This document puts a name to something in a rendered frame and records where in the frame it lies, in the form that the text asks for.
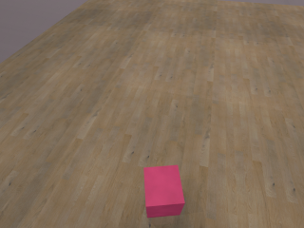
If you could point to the carton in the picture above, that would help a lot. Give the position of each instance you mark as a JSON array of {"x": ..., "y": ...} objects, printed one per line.
[{"x": 163, "y": 191}]

